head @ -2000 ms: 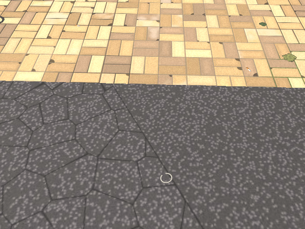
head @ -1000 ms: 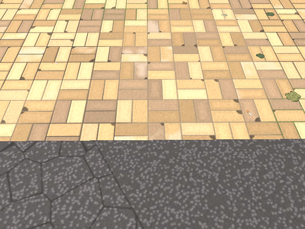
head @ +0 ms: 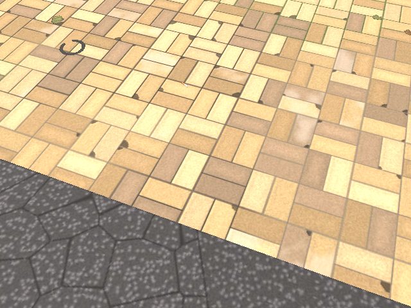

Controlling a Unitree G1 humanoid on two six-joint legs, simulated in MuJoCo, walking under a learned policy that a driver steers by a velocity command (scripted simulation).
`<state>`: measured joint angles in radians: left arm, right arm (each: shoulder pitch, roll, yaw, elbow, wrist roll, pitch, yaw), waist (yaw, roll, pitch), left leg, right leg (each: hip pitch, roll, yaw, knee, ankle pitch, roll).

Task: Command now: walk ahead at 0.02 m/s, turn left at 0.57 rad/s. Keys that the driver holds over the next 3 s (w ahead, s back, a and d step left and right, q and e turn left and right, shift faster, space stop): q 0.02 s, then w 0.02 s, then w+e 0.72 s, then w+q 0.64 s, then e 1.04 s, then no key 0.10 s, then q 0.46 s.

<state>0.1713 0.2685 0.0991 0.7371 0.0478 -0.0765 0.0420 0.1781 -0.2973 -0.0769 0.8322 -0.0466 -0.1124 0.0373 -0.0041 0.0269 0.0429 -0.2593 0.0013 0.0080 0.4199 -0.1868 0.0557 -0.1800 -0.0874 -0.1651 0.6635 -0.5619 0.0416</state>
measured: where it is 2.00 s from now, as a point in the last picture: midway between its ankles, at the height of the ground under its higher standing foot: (261, 166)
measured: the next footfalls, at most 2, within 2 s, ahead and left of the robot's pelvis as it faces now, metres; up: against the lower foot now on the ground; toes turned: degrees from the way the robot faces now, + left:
right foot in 0.58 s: +0.32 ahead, -0.21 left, +0.00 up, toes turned -11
left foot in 1.26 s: +0.80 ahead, -0.14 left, -0.10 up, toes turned -7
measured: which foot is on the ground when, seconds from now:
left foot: down 0.00-0.60, up 0.62-1.00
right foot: up 0.00-0.56, down 0.58-1.00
